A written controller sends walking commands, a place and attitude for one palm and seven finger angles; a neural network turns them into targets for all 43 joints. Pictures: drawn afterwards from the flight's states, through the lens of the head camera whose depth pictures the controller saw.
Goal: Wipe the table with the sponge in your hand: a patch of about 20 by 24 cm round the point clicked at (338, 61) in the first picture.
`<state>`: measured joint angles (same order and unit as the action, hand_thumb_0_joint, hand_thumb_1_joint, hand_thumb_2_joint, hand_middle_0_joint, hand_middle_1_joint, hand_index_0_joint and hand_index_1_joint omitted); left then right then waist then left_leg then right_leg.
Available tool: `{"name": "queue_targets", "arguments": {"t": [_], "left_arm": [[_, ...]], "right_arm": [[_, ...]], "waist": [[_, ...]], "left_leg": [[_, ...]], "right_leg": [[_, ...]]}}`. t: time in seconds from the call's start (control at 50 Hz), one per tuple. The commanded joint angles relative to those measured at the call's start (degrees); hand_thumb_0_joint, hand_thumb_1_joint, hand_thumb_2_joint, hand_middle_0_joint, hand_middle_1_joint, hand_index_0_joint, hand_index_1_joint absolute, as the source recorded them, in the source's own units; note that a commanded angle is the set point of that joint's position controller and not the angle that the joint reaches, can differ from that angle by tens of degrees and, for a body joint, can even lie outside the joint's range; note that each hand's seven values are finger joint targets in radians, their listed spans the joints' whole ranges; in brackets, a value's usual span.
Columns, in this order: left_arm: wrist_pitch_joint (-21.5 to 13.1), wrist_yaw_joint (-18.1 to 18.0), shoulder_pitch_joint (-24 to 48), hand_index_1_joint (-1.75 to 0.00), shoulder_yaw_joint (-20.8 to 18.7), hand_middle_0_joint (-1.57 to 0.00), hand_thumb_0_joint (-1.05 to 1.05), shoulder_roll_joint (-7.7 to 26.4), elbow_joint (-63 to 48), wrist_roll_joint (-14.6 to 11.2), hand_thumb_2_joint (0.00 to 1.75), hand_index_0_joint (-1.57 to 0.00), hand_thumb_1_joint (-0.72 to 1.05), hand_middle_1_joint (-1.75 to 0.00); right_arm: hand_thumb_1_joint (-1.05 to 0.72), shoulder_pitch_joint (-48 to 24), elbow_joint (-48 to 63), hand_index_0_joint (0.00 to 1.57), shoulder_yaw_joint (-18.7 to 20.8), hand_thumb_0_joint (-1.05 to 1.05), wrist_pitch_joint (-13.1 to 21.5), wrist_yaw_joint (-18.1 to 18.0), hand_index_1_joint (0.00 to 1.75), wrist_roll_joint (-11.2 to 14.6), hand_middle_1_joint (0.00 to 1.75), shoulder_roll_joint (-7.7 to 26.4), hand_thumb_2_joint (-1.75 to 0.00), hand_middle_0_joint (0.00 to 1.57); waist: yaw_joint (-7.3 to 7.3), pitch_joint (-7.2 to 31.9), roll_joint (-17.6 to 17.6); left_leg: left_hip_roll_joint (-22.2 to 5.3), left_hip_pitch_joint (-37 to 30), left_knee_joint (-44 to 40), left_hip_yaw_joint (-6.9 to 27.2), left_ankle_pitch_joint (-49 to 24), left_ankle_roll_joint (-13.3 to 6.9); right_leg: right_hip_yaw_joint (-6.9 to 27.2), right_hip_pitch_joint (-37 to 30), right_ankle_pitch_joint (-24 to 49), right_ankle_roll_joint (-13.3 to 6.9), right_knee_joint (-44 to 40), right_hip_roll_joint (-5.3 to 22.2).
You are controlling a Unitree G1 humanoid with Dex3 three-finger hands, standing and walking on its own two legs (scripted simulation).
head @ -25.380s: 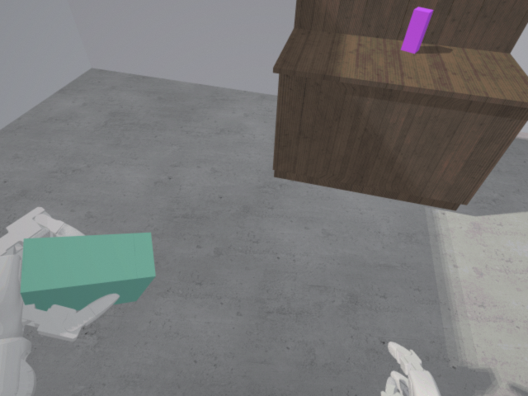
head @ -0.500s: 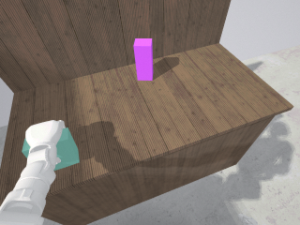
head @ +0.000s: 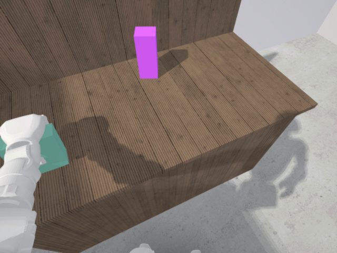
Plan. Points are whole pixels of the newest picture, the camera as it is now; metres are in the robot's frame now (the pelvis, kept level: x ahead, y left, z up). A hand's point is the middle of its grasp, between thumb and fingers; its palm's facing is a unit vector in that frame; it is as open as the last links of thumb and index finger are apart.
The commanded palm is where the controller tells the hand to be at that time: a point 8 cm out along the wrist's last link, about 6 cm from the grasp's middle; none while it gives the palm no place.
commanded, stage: wipe forward along the first lane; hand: left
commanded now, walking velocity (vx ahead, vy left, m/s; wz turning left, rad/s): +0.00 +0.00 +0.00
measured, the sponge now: (40, 156) +0.36 +0.36 -0.03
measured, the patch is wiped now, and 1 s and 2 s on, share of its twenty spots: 0.35 0.60 0.70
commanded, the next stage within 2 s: slide across to the middle lane in 0.54 s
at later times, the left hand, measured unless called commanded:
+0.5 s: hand (30, 134) +0.40 +0.38 +0.01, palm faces -0.13 +0.00 -0.99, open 9.4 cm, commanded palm +0.41 +0.36 +0.04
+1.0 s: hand (36, 122) +0.44 +0.38 +0.02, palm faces -0.14 +0.01 -0.99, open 9.4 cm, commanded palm +0.44 +0.33 +0.06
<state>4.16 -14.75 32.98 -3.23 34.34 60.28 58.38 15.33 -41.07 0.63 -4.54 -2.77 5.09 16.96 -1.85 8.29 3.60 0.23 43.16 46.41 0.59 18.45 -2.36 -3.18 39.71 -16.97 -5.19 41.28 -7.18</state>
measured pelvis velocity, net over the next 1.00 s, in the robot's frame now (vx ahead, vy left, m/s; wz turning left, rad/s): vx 0.01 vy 0.05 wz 0.02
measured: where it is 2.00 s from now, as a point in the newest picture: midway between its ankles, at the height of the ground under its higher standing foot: outside the picture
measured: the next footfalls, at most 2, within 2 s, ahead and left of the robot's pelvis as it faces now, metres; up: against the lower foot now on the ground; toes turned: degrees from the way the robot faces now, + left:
none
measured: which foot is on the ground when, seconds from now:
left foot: down 0.00-1.00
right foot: down 0.00-1.00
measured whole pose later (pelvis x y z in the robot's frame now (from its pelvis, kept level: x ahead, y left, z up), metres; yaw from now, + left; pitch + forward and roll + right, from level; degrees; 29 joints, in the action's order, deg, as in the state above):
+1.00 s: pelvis +0.01 +0.05 +0.00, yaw +1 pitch +18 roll -5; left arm 11.0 -17.5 46.1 5.0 31.2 66.9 58.5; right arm 18.9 -44.8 0.7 -5.0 -0.9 2.9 14.9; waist -3.8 8.7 2.7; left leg 3.2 44.3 45.2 0.7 18.4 -5.8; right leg -3.2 39.6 -17.1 -1.5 38.9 -4.4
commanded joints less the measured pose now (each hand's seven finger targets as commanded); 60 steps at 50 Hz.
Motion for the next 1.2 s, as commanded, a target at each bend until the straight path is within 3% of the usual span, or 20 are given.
{"name": "queue_targets", "arguments": {"t": [0.0, 0.22, 0.3, 0.34, 0.4, 0.42, 0.48, 0.54, 0.6, 0.68, 0.72, 0.84, 0.88, 0.9, 0.92, 0.98, 1.06, 1.14, 1.16, 1.18], "left_arm": [[1.5, -3.2, 16.8, -1.60, -2.9, -1.20, 0.00, 16.8, -4.3, 2.0, 1.30, -1.20, 0.10, -1.60], [2.2, -3.8, 19.4, -1.60, 0.7, -1.20, 0.00, 11.9, -2.7, 3.1, 1.30, -1.20, 0.10, -1.60], [2.0, -4.9, 21.3, -1.60, -0.4, -1.20, 0.00, 12.2, -2.4, 3.8, 1.30, -1.20, 0.10, -1.60], [2.2, -5.4, 22.3, -1.60, 1.8, -1.20, 0.00, 9.8, -2.2, 4.1, 1.30, -1.20, 0.10, -1.60], [3.3, -6.2, 24.6, -1.60, 0.0, -1.20, 0.00, 12.0, 0.8, 4.1, 1.30, -1.20, 0.10, -1.60], [3.5, -6.2, 25.7, -1.60, 2.2, -1.20, 0.00, 10.2, 1.1, 4.2, 1.30, -1.20, 0.10, -1.60], [4.8, -6.4, 29.6, -1.60, 3.1, -1.20, 0.00, 11.0, 2.9, 5.5, 1.30, -1.20, 0.10, -1.60], [5.5, -6.0, 33.1, -1.60, 3.9, -1.20, 0.00, 10.6, 4.2, 5.2, 1.30, -1.20, 0.10, -1.60], [5.7, -5.0, 34.7, -1.60, 2.3, -1.20, 0.00, 13.0, 5.1, 4.5, 1.30, -1.20, 0.10, -1.60], [5.6, -3.3, 36.0, -1.60, 5.4, -1.20, 0.00, 9.6, 4.0, 4.0, 1.30, -1.20, 0.10, -1.60], [4.5, -2.7, 36.8, -1.60, 5.8, -1.20, 0.00, 8.2, 0.8, 3.0, 1.30, -1.20, 0.10, -1.60], [4.0, -3.3, 36.3, -1.60, 6.6, -1.20, 0.00, 4.4, -3.2, 0.6, 1.30, -1.20, 0.10, -1.60], [4.7, -3.7, 35.1, -1.60, 7.8, -1.20, 0.00, 2.4, -2.7, 0.0, 1.30, -1.20, 0.10, -1.60], [4.9, -4.0, 35.2, -1.60, 6.0, -1.20, 0.00, 3.8, -2.6, 0.1, 1.30, -1.20, 0.10, -1.60], [5.2, -3.9, 35.7, -1.60, 8.5, -1.20, 0.00, 1.4, -2.9, 0.0, 1.30, -1.20, 0.10, -1.60], [6.2, -4.1, 36.4, -1.60, 9.8, -1.20, 0.00, -0.7, -2.3, 0.2, 1.30, -1.20, 0.10, -1.60], [6.5, -4.4, 33.6, -1.60, 10.0, -1.20, 0.00, -3.1, -2.5, -0.2, 1.30, -1.20, 0.10, -1.60], [7.6, -5.0, 32.6, -1.60, 8.4, -1.20, 0.00, -2.2, -1.9, 0.4, 1.30, -1.20, 0.10, -1.60], [7.8, -5.2, 34.1, -1.60, 10.6, -1.20, 0.00, -4.5, -2.6, 0.5, 1.30, -1.20, 0.10, -1.60], [8.2, -5.5, 33.7, -1.60, 10.4, -1.20, 0.00, -5.2, -2.1, 0.3, 1.30, -1.20, 0.10, -1.60]], "right_arm": [[-0.90, 0.8, 5.5, 0.20, 2.7, 0.00, 1.7, -0.4, 0.30, -0.1, 0.30, 8.5, -0.90, 0.20], [-0.90, 2.7, 5.6, 0.20, 2.9, 0.00, 0.6, 0.2, 0.30, -0.8, 0.30, 8.3, -0.90, 0.20], [-0.90, 2.3, 5.3, 0.20, 3.0, 0.00, 0.2, 0.3, 0.30, -1.3, 0.30, 8.4, -0.90, 0.20], [-0.90, 2.7, 5.3, 0.20, 3.1, 0.00, 0.1, 0.5, 0.30, -1.5, 0.30, 8.1, -0.90, 0.20], [-0.90, 2.6, 4.6, 0.20, 2.8, 0.00, -0.1, 0.5, 0.30, -1.7, 0.30, 8.8, -0.90, 0.20], [-0.90, 3.3, 4.7, 0.20, 2.8, 0.00, 0.0, 0.6, 0.30, -1.8, 0.30, 8.6, -0.90, 0.20], [-0.90, 3.2, 4.6, 0.20, 2.6, 0.00, 0.1, 0.5, 0.30, -1.9, 0.30, 8.9, -0.90, 0.20], [-0.90, 4.0, 4.3, 0.20, 2.5, 0.00, 0.5, 0.3, 0.30, -2.1, 0.30, 9.0, -0.90, 0.20], [-0.90, 4.8, 4.3, 0.20, 2.3, 0.00, 0.7, 0.2, 0.30, -2.2, 0.30, 9.3, -0.90, 0.20], [-0.90, 6.0, 4.3, 0.20, 2.5, 0.00, 1.3, 0.5, 0.30, -2.2, 0.30, 8.9, -0.90, 0.20], [-0.90, 6.5, 4.1, 0.20, 2.9, 0.00, 1.5, 0.5, 0.30, -2.4, 0.30, 8.7, -0.90, 0.20], [-0.90, 6.2, 2.4, 0.20, 3.5, 0.00, 1.6, 0.9, 0.30, -2.3, 0.30, 8.0, -0.90, 0.20], [-0.90, 5.6, 1.8, 0.20, 3.3, 0.00, 1.4, 1.1, 0.30, -2.2, 0.30, 7.9, -0.90, 0.20], [-0.90, 5.5, 1.3, 0.20, 3.5, 0.00, 1.4, 1.1, 0.30, -2.2, 0.30, 8.1, -0.90, 0.20], [-0.90, 5.5, 1.3, 0.20, 3.4, 0.00, 1.3, 1.2, 0.30, -2.3, 0.30, 7.9, -0.90, 0.20], [-0.90, 4.7, 0.8, 0.20, 3.4, 0.00, 1.1, 1.5, 0.30, -2.1, 0.30, 7.6, -0.90, 0.20], [-0.90, 4.5, 0.7, 0.20, 3.7, 0.00, 0.8, 2.1, 0.30, -2.5, 0.30, 7.2, -0.90, 0.20], [-0.90, 3.7, 0.9, 0.20, 3.8, 0.00, -0.2, 2.4, 0.30, -2.5, 0.30, 7.2, -0.90, 0.20], [-0.90, 3.2, 1.0, 0.20, 3.7, 0.00, -0.5, 2.4, 0.30, -2.5, 0.30, 7.0, -0.90, 0.20], [-0.90, 2.9, 1.0, 0.20, 3.8, 0.00, -0.6, 2.6, 0.30, -2.5, 0.30, 6.8, -0.90, 0.20]], "waist": [[-1.79, 12.6, -4.5], [-2.22, 14.5, -2.1], [-2.10, 14.5, -2.2], [-2.59, 14.1, -1.4], [-3.11, 12.3, -3.1], [-3.53, 12.8, -2.7], [-4.46, 11.8, -1.8], [-5.06, 13.0, -0.9], [-4.75, 16.1, -0.5], [-5.38, 17.3, 0.5], [-5.10, 20.4, 1.9], [-4.66, 19.7, 3.8], [-5.01, 18.4, 2.3], [-4.49, 18.9, 2.8], [-4.90, 18.2, 3.3], [-5.36, 16.5, 2.7], [-4.36, 18.7, 2.5], [-3.58, 19.3, 0.8], [-4.45, 19.0, 0.7], [-4.27, 18.5, -0.3]], "left_leg": [[0.6, -2.0, -4.0, 1.7, -1.7, -1.9], [0.0, -10.1, -5.3, 3.5, -6.4, -1.6], [-0.5, -11.7, -5.8, 4.9, -6.4, -1.1], [-0.5, -12.8, -5.9, 5.3, -6.2, -0.7], [-0.8, -11.1, -6.3, 6.0, -3.7, -0.6], [-0.5, -11.1, -6.3, 6.2, -3.0, -0.4], [-0.6, -10.6, -6.8, 7.1, 1.5, -0.1], [-0.9, -11.7, -7.0, 8.2, 3.3, 0.3], [-1.1, -12.1, -6.5, 8.2, 1.1, 0.5], [-1.4, -14.5, -6.2, 8.3, 0.5, 0.5], [-1.8, -18.2, -6.0, 9.1, -3.5, 1.1], [-2.5, -23.5, -7.8, 10.3, -7.2, 2.2], [-2.4, -23.3, -8.4, 9.7, -7.8, 1.9], [-2.6, -24.2, -8.6, 10.2, -9.8, 2.3], [-2.5, -24.4, -8.8, 9.9, -9.8, 2.3], [-2.6, -24.8, -9.5, 10.1, -9.8, 2.4], [-2.6, -27.5, -8.7, 9.3, -17.1, 2.8], [-2.6, -27.3, -8.4, 8.4, -21.8, 2.9], [-2.6, -27.6, -8.3, 8.3, -22.0, 3.0], [-2.6, -27.3, -8.2, 7.9, -22.2, 2.7]], "right_leg": [[10.1, -11.9, 6.2, 2.3, -8.5, 5.5], [4.6, -4.7, 5.6, 2.0, -6.9, 3.9], [3.7, -1.6, 3.6, 1.7, -6.3, 3.6], [2.9, 0.1, 2.8, 1.7, -6.1, 3.6], [2.8, 1.8, 1.2, 1.6, -5.9, 3.6], [2.4, 2.2, 0.5, 1.7, -5.6, 3.5], [2.3, 4.9, -1.8, 1.7, -5.2, 3.7], [2.1, 6.9, -2.6, 1.7, -4.6, 3.6], [2.1, 5.7, -1.5, 1.7, -4.1, 3.5], [1.9, 6.1, -1.3, 1.9, -4.6, 3.1], [1.5, 6.1, 0.5, 1.8, -4.2, 2.8], [1.2, 5.4, 2.2, 1.8, -5.6, 2.7], [1.4, 4.1, 2.7, 1.9, -6.7, 2.7], [1.3, 3.9, 3.5, 1.6, -6.5, 2.7], [1.1, 3.7, 3.3, 1.7, -6.8, 2.6], [1.0, 3.8, 3.9, 1.7, -7.3, 2.8], [1.0, 1.5, 6.9, 1.5, -7.6, 2.7], [1.2, -1.0, 9.5, 1.5, -7.9, 2.8], [1.3, -0.7, 9.8, 1.6, -7.8, 2.8], [1.3, -1.2, 10.5, 1.7, -8.2, 2.8]]}}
